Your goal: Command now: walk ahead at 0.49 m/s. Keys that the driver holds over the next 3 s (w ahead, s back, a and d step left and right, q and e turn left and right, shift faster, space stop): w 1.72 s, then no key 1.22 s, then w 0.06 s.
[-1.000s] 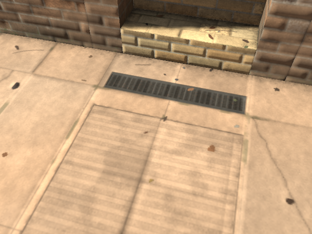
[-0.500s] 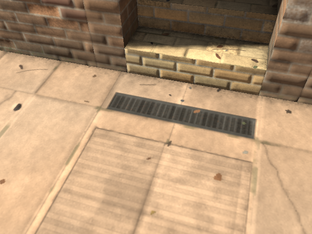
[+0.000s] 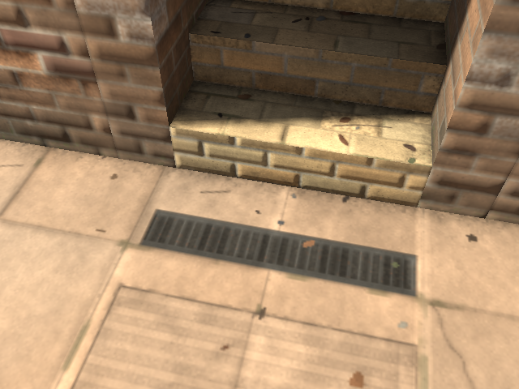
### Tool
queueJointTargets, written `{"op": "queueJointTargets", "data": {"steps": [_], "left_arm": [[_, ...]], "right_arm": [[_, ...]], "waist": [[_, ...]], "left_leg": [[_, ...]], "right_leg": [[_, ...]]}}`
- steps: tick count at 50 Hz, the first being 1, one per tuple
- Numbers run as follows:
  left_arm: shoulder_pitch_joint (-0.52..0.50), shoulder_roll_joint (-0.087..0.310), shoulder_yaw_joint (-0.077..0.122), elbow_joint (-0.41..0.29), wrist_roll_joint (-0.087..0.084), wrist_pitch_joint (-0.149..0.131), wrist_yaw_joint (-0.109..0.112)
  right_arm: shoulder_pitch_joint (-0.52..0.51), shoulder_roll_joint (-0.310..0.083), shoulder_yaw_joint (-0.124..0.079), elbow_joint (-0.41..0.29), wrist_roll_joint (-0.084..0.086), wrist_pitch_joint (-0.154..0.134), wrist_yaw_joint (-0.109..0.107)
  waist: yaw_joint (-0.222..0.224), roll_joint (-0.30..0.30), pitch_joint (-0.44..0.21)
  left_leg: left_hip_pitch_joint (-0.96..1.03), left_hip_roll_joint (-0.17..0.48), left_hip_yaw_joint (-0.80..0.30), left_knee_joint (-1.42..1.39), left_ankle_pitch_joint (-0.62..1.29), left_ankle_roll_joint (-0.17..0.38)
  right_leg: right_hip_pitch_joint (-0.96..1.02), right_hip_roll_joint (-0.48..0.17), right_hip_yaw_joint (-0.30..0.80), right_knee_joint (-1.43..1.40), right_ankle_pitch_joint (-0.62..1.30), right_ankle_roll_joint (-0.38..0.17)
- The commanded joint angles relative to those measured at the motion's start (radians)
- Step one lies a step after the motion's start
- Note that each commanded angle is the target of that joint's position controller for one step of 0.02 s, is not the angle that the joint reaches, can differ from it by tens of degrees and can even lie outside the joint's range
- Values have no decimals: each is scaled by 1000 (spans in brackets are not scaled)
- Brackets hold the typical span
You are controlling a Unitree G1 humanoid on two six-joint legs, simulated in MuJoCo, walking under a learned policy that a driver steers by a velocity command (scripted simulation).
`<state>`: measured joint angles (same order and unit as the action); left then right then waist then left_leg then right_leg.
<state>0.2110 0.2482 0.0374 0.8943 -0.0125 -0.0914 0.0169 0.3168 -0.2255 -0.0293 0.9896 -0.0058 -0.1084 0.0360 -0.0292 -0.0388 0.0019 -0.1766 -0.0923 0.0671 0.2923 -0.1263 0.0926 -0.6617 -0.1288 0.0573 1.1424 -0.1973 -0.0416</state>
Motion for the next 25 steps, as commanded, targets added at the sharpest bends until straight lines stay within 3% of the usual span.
{"op": "queueJointTargets", "data": {"steps": [1, 5, 10, 12, 13, 14, 15, 16, 17, 18, 19, 20, 21, 22, 23, 25], "left_arm": [[36, 48, 14, -42, 13, 3, 7], [-126, 30, 8, -85, 4, -9, -6], [-251, 41, 3, -134, -10, -18, -36], [-234, 62, 9, -141, -10, -27, -47], [-188, 79, 17, -133, -9, -31, -49], [-79, 110, 35, -103, -7, -34, -47], [115, 172, 64, -48, -5, -36, -40], [274, 291, 91, -22, 16, -32, -35], [307, 252, 81, -7, 12, -27, -40], [233, 175, 56, -21, 6, -29, -41], [137, 133, 42, -45, 5, -27, -40], [59, 104, 31, -58, 9, -26, -44], [22, 77, 23, -62, 14, -28, -48], [16, 65, 19, -53, 18, -29, -53], [32, 69, 21, -41, 18, -31, -54], [69, 97, 29, -17, 18, -35, -48]], "right_arm": [[-39, -131, -20, -54, 1, -18, -20], [42, -158, -25, -37, 17, -5, -36], [116, -169, -31, -4, 26, 16, -39], [109, -180, -37, -2, 27, 27, -41], [91, -188, -40, -5, 27, 32, -41], [69, -182, -36, -11, 24, 37, -41], [61, -148, -23, -25, 12, 39, -41], [140, -53, 8, -53, -1, 23, -35], [175, -26, 20, -39, 19, -5, -28], [94, -143, -9, -54, 43, -23, -24], [11, -164, -15, -79, 51, -29, -25], [-27, -151, -17, -85, 39, -24, -31], [-30, -141, -25, -84, 26, -11, -36], [-10, -117, -24, -79, 23, 4, -36], [8, -93, -23, -73, 22, 16, -38], [-15, -87, -26, -85, 18, 28, -41]], "waist": [[47, 77, 56], [-11, 76, 54], [-50, 90, 83], [-26, 102, 71], [5, 113, 47], [67, 110, -14], [143, 77, -142], [147, -133, -311], [138, -267, -400], [133, -166, -270], [109, -99, -170], [76, -23, -100], [44, -24, -62], [23, -38, -46], [13, -38, -39], [4, -22, -12]], "left_leg": [[-106, 278, -208, -209, 64, 170], [-12, 265, -163, -193, 83, 127], [147, 324, -177, -124, 59, 113], [193, 350, -191, -72, 102, 98], [197, 348, -186, -20, 200, 87], [184, 310, -151, 110, 369, 65], [78, 247, -98, 350, 405, 33], [-288, 113, -19, 760, 81, -37], [-518, 25, -127, 974, -421, -52], [-614, 95, -191, 1062, -383, -28], [-616, 151, -163, 1044, -286, -15], [-572, 192, -141, 979, -205, -20], [-517, 223, -143, 911, -153, -24], [-466, 233, -139, 880, -122, -30], [-444, 233, -129, 861, -105, -36], [-482, 237, -122, 804, -50, -51]], "right_leg": [[-24, -42, 1, -135, 159, 28], [-1, 1, -35, -426, 306, 36], [0, 32, -43, -582, 224, 20], [50, 47, -50, -623, 142, -8], [127, 68, -69, -642, 111, -24], [276, 103, -97, -665, 99, -47], [546, 67, -54, -645, 123, -90], [953, -194, 328, -662, 85, -223], [1082, -294, 686, -828, -36, -311], [978, -259, 587, -843, -71, -256], [835, -220, 427, -854, -7, -215], [691, -174, 316, -892, 78, -196], [599, -133, 238, -927, 124, -177], [542, -109, 192, -958, 147, -170], [513, -96, 159, -977, 194, -178], [504, -90, 106, -999, 284, -189]]}}
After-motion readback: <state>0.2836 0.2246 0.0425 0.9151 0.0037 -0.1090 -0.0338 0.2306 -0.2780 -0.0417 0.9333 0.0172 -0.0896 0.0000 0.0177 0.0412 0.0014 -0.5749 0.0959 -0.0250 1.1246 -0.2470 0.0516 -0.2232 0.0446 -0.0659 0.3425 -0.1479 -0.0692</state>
